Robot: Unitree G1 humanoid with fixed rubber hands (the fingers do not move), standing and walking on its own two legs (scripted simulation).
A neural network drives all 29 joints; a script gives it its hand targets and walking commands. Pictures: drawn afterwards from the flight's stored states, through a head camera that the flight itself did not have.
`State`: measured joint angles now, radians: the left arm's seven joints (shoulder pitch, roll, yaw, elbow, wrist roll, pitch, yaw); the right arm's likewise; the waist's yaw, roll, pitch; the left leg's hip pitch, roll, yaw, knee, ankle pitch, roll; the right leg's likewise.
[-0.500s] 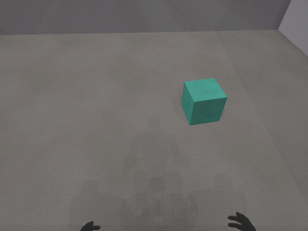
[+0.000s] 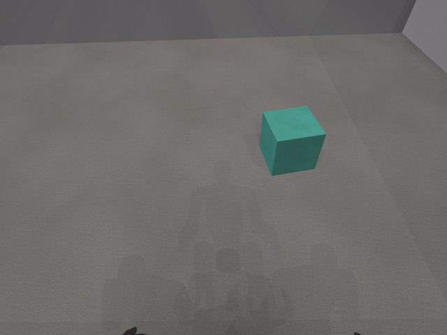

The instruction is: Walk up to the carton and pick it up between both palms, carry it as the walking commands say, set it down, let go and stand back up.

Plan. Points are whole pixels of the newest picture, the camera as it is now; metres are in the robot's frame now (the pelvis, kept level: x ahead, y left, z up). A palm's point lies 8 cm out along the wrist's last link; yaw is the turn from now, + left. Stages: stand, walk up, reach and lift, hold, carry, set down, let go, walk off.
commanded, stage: stand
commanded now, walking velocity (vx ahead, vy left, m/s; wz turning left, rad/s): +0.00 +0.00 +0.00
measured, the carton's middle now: (289, 140) +1.28 -0.32 -0.62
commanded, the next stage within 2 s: walk up in 0.34 s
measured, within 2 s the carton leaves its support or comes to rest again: neither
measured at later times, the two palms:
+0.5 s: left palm out of the picture +0.09 +0.23 -0.11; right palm out of the picture +0.08 -0.24 -0.12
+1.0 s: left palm (178, 319) +0.19 +0.12 -0.11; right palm out of the picture +0.10 -0.38 -0.13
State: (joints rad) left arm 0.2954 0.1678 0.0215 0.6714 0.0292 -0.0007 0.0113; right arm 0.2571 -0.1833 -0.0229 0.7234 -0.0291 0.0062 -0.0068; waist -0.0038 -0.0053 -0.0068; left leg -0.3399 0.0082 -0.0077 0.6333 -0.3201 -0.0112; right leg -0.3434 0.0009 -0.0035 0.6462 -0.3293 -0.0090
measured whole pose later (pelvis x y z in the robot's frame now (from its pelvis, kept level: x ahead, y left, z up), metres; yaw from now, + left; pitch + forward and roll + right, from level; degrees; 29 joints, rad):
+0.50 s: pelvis +0.01 +0.00 +0.01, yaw +0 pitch +0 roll +0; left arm 0.31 0.17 0.03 0.76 0.02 -0.01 0.03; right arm 0.27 -0.18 -0.03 0.84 -0.02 -0.01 -0.02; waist 0.00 -0.01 0.01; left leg -0.26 0.01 -0.01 0.57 -0.31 -0.02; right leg -0.27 0.01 -0.01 0.58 -0.32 -0.02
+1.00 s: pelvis +0.11 -0.13 +0.00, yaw -7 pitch +2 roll +1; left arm 0.31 0.22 0.06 0.91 0.04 -0.07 -0.03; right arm 0.35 -0.24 -0.08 0.93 -0.05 -0.04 0.04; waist 0.00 0.03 -0.02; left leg -0.45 0.12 0.04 1.14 -0.35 0.01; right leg -0.30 -0.05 -0.14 0.62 -0.36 -0.04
